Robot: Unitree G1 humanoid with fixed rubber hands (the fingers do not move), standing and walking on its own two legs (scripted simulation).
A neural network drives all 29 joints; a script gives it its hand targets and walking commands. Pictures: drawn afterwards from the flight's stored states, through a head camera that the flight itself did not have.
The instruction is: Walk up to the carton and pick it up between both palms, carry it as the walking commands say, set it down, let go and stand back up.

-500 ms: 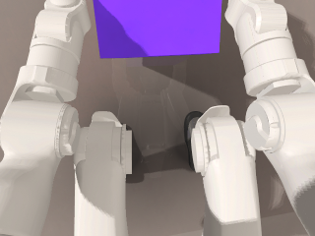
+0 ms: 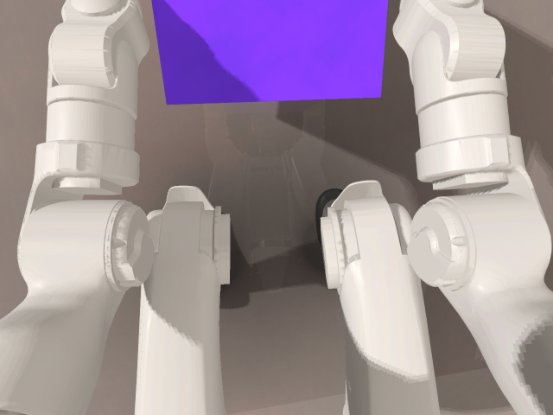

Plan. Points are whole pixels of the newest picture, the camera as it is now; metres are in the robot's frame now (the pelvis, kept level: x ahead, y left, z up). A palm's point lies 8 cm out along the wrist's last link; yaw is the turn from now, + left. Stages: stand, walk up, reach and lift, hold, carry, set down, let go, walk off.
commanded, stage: reach and lift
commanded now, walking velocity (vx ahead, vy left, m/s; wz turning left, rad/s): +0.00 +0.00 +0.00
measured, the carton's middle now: out of the picture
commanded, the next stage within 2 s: none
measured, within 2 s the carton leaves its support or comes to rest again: neither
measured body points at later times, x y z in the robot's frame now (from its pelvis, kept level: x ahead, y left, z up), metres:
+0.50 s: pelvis -0.02 +0.00 +0.04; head +0.33 -0.01 +0.30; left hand +0.55 +0.14 -0.08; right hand +0.54 -0.16 -0.07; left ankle +0.11 +0.14 -0.37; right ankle +0.14 -0.13 -0.37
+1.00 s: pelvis -0.04 +0.00 +0.09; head +0.30 -0.02 +0.38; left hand +0.53 +0.14 +0.00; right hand +0.51 -0.16 +0.01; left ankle +0.11 +0.14 -0.37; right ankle +0.14 -0.13 -0.37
